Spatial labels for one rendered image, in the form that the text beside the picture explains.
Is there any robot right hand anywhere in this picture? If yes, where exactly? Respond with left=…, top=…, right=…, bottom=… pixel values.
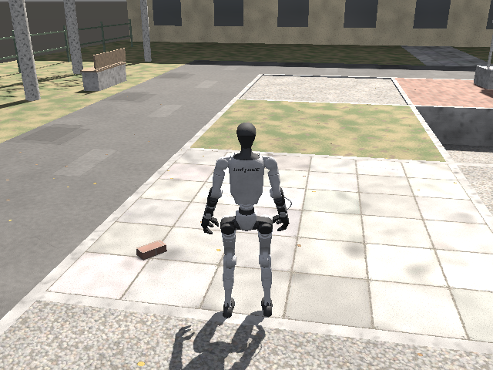
left=272, top=215, right=289, bottom=231

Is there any left robot thigh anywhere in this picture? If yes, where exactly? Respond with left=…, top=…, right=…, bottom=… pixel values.
left=220, top=215, right=236, bottom=269

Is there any left robot upper arm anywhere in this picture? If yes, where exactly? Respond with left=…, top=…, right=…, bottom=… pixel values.
left=210, top=156, right=230, bottom=199

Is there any robot right forearm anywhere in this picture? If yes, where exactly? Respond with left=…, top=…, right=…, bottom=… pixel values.
left=273, top=188, right=288, bottom=217

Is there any robot left hand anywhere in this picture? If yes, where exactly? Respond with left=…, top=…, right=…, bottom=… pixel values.
left=201, top=217, right=219, bottom=234

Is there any left robot foot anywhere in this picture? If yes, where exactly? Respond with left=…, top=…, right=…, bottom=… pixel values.
left=223, top=298, right=235, bottom=318

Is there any robot left forearm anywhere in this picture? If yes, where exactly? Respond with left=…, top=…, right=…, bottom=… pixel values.
left=203, top=187, right=218, bottom=220

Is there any right robot upper arm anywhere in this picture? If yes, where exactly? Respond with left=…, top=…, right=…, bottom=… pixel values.
left=263, top=156, right=282, bottom=199

